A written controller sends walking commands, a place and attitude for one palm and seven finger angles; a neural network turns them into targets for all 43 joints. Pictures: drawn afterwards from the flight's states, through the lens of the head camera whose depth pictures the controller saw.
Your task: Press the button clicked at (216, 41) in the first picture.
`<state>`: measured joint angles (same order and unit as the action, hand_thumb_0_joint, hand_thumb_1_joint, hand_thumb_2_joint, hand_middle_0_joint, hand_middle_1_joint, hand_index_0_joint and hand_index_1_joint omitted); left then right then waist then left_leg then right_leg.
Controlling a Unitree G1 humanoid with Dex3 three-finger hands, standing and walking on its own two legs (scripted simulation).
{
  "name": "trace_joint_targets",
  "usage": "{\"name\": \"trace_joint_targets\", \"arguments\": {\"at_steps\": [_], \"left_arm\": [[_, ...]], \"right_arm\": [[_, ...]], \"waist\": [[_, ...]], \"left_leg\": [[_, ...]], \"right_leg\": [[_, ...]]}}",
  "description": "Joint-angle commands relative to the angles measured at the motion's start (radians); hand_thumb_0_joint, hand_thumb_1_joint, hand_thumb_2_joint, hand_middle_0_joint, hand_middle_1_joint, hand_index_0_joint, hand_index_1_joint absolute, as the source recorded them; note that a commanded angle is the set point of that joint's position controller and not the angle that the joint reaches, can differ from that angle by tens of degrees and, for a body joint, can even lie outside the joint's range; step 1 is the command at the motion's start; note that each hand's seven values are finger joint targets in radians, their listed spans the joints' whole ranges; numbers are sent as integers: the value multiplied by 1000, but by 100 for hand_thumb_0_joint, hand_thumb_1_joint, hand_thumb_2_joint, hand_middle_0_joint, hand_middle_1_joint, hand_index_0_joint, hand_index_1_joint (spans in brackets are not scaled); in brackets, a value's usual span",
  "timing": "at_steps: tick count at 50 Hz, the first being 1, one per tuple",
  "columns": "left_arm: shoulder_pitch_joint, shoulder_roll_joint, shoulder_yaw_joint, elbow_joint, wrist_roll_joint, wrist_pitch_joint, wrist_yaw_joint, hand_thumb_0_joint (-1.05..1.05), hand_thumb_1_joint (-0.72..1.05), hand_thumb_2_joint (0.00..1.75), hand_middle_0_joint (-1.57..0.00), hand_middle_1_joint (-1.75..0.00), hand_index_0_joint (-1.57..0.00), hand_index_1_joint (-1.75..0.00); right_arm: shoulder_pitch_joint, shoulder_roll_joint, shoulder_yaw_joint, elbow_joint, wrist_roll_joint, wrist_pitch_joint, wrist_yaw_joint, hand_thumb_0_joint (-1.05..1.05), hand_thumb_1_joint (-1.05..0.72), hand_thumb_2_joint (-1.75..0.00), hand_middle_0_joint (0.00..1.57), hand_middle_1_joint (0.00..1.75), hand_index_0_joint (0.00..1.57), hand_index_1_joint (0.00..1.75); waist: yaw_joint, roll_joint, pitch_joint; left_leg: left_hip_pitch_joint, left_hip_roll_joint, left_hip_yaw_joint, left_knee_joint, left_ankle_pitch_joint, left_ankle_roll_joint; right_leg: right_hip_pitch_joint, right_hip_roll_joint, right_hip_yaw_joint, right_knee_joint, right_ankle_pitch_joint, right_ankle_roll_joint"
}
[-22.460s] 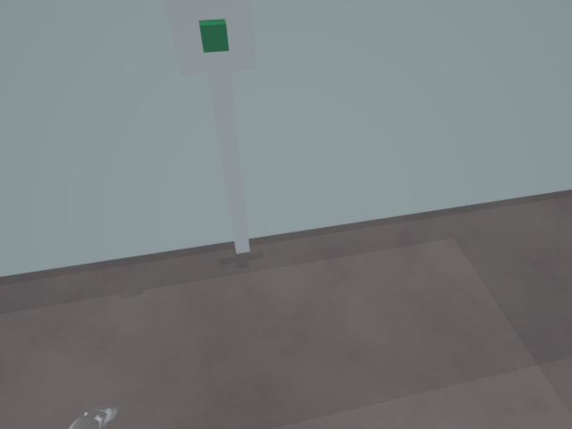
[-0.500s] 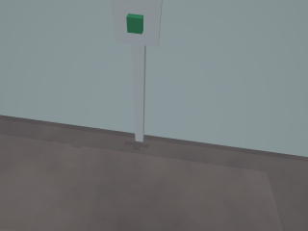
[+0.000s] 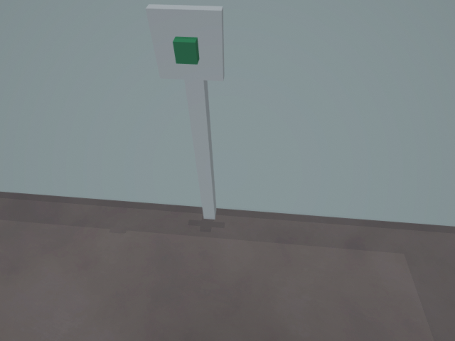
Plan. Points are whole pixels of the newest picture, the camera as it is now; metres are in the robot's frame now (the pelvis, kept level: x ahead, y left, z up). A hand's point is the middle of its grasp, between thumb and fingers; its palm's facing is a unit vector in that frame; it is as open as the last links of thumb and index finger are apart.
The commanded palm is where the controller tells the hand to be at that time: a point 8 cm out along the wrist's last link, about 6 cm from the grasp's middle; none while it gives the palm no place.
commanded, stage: let the arm hang, fingers relaxed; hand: left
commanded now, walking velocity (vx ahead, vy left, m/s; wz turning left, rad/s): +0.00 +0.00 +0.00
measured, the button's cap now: (186, 50) +0.77 +0.15 +0.14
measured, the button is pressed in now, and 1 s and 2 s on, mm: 0 0 0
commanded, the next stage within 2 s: stand and wait in 0.12 s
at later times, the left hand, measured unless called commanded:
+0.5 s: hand out of the picture +0.09 +0.23 -0.15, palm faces +0.00 -0.94 -0.34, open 7.4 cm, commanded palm none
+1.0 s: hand out of the picture +0.11 +0.22 -0.15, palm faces -0.02 -0.95 -0.33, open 7.4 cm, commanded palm none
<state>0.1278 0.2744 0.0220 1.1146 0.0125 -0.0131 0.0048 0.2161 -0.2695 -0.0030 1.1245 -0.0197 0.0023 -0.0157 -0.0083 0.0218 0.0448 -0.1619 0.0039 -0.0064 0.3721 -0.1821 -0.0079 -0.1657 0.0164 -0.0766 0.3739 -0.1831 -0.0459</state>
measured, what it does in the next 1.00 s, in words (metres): stands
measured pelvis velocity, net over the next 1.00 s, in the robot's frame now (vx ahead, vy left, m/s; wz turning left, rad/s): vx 0.03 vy -0.01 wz -0.02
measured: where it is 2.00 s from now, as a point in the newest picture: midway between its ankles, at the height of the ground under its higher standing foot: outside the picture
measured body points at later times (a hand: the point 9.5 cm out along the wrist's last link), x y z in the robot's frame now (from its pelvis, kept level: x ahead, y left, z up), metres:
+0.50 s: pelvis +0.02 -0.01 +0.00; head +0.04 -0.02 +0.45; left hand +0.09 +0.28 -0.13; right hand +0.09 -0.29 -0.14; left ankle +0.01 +0.12 -0.75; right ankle +0.02 -0.09 -0.75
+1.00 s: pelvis +0.03 -0.01 +0.00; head +0.04 -0.02 +0.45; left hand +0.11 +0.27 -0.13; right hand +0.08 -0.30 -0.14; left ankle +0.01 +0.12 -0.75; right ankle +0.02 -0.09 -0.75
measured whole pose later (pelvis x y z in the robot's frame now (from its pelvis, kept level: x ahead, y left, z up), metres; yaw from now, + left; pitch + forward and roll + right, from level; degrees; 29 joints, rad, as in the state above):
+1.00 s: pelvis +0.03 -0.01 +0.00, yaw -1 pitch -1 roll +0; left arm 0.11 0.30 0.02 1.13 0.01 -0.02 0.01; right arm 0.14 -0.32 0.00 1.13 -0.01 0.00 -0.02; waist -0.01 0.01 0.05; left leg -0.08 0.03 0.00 0.30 -0.19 -0.03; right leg -0.09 0.05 -0.06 0.30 -0.18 -0.06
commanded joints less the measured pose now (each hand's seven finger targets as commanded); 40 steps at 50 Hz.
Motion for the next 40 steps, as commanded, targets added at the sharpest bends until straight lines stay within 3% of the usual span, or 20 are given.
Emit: {"name": "trace_joint_targets", "arguments": {"at_steps": [1,9,16,22,34,40], "left_arm": [[-12,186,34,-39,-3,-19,10,0,90,90,-20,-30,-20,-30],[-25,190,34,-33,-2,-23,10,0,90,90,-20,-30,-20,-30],[-26,199,35,-32,-3,-27,12,0,90,90,-20,-30,-20,-30],[-28,212,37,-34,-2,-28,12,0,90,90,-20,-30,-20,-30],[-36,229,35,-32,-5,-30,14,0,90,90,-20,-30,-20,-30],[-39,233,35,-31,-5,-28,14,0,90,90,-20,-30,-20,-30]], "right_arm": [[-22,-164,-32,-44,0,-23,-9,0,-90,-90,20,30,20,30],[-55,-180,-33,-48,1,-23,-13,0,-90,-90,20,30,20,30],[-75,-199,-36,-54,3,-24,-15,0,-90,-90,20,30,20,30],[-87,-208,-37,-58,6,-19,-14,0,-90,-90,20,30,20,30],[-95,-222,-37,-55,4,-19,-14,0,-90,-90,20,30,20,30],[-97,-223,-35,-50,4,-17,-14,0,-90,-90,20,30,20,30]], "waist": [[11,-6,-48],[5,15,-59],[3,-16,-76],[3,-40,-65],[2,-24,-89],[5,-25,-64]], "left_leg": [[-18,106,-93,-71,107,33],[16,112,-87,-79,134,28],[51,116,-80,-76,173,26],[62,114,-75,-79,155,27],[84,120,-69,-80,188,24],[73,119,-67,-91,162,21]], "right_leg": [[59,-147,134,-91,51,-18],[73,-148,136,-99,126,-17],[87,-152,134,-101,208,-14],[77,-148,137,-116,194,-8],[109,-155,145,-110,272,-8],[104,-154,149,-121,241,-6]]}}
